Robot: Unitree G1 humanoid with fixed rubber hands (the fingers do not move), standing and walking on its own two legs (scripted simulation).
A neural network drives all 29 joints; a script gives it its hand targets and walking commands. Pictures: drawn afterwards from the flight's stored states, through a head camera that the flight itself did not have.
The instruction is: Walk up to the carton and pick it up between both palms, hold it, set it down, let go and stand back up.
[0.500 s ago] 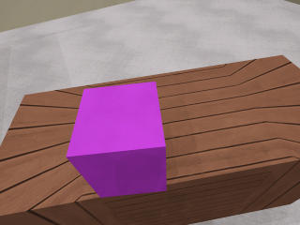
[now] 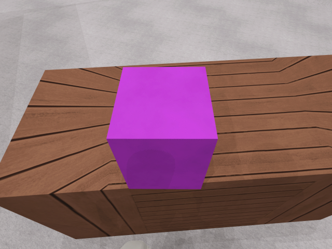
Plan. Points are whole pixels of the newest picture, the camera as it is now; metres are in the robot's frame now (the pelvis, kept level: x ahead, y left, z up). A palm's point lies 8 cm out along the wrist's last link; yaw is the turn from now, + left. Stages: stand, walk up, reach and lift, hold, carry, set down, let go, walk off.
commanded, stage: walk up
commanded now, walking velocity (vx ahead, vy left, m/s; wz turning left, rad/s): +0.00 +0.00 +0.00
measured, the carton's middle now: (164, 132) +0.40 +0.01 +0.04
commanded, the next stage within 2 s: stand in 1.10 s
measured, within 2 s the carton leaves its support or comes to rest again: neither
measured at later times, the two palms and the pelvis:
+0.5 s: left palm out of the picture -0.02 +0.28 -0.13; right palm out of the picture +0.02 -0.16 -0.13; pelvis -0.03 +0.06 +0.01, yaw -1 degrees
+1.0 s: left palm out of the picture -0.07 +0.24 -0.14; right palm out of the picture -0.07 -0.16 -0.14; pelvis -0.05 +0.04 +0.01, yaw +0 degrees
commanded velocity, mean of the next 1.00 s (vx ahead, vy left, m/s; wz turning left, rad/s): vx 0.00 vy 0.00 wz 0.00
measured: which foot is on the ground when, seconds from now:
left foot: up 0.00-0.06, down 0.08-1.00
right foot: down 0.00-0.10, up 0.12-0.38, down 0.40-1.00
